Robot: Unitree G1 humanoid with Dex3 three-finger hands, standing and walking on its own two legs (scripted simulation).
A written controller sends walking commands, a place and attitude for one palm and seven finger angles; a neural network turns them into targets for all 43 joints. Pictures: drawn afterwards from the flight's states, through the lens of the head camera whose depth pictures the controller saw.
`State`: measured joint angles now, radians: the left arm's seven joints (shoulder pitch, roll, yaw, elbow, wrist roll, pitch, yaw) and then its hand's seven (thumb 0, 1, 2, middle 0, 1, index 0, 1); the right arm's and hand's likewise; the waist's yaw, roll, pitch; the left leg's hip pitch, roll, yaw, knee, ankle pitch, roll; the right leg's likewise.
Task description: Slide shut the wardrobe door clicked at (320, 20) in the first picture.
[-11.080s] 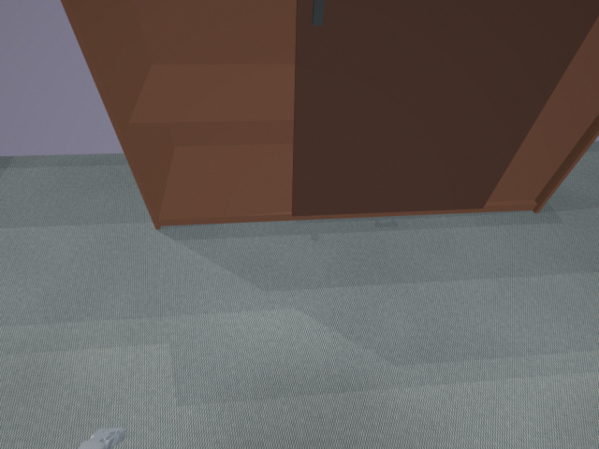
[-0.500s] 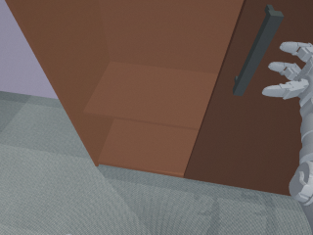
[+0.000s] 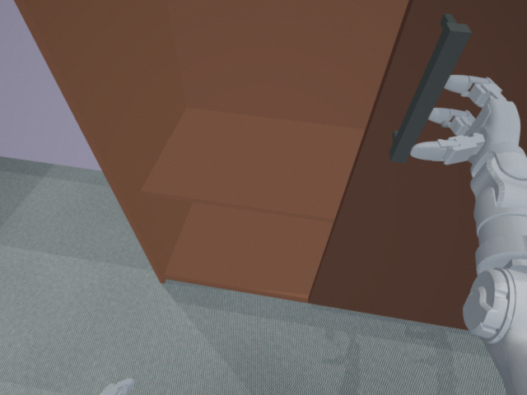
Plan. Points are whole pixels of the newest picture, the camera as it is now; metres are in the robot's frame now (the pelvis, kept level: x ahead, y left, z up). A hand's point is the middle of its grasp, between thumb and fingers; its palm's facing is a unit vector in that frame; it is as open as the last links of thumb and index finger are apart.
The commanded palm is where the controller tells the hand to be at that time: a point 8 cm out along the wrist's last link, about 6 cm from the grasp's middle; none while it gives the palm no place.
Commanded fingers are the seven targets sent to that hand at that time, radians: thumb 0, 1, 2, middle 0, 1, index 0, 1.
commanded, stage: feel for the door with the fingertips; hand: right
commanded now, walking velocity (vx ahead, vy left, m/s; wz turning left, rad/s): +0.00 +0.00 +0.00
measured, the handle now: (420, 95) +0.53 -0.15 +0.21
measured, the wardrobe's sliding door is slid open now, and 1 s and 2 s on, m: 0.58 0.58 0.58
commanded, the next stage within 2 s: slide the fingers in behind the handle in 0.26 s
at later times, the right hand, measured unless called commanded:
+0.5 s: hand (451, 117) +0.49 -0.19 +0.20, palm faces +0.06 +1.00 +0.01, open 13.7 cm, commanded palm +0.47 -0.24 +0.20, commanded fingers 0.00 0.50 -0.30 0.30 1.20 0.30 1.20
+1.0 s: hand (438, 123) +0.48 -0.18 +0.20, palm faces +0.05 +1.00 +0.01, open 14.0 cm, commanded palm +0.46 -0.22 +0.20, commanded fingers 0.00 0.50 -0.30 0.30 1.20 0.30 1.20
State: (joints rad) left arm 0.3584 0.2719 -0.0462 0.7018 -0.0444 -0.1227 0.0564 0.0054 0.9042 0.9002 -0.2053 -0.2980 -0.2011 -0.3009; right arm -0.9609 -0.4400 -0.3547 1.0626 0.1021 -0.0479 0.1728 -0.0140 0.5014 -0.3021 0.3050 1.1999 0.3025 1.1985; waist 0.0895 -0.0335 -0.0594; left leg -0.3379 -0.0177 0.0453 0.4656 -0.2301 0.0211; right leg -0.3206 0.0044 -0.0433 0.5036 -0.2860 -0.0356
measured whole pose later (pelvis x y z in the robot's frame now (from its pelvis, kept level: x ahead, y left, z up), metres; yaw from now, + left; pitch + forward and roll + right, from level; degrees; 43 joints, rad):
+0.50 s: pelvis -0.01 +0.00 +0.00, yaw +0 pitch +8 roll +1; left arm 0.44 0.30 -0.03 0.75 -0.03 -0.14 0.05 0.01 0.90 0.90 -0.20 -0.30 -0.20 -0.30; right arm -1.06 -0.51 -0.35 1.20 0.10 -0.11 0.20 -0.01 0.50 -0.30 0.34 1.24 0.34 1.23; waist 0.11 -0.03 -0.06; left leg -0.39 -0.01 0.05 0.48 -0.22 0.02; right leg -0.39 0.01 -0.04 0.53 -0.28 -0.04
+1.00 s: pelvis +0.00 +0.00 +0.00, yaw +0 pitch +6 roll +1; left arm 0.37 0.27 -0.04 0.70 -0.04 -0.14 0.05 0.01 0.90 0.90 -0.21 -0.30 -0.20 -0.30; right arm -0.95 -0.40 -0.33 1.01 0.12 -0.06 0.15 -0.01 0.50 -0.30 0.30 1.20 0.30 1.20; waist 0.08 -0.04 -0.06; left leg -0.35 -0.01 0.04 0.47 -0.23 0.02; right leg -0.33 0.01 -0.05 0.51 -0.29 -0.04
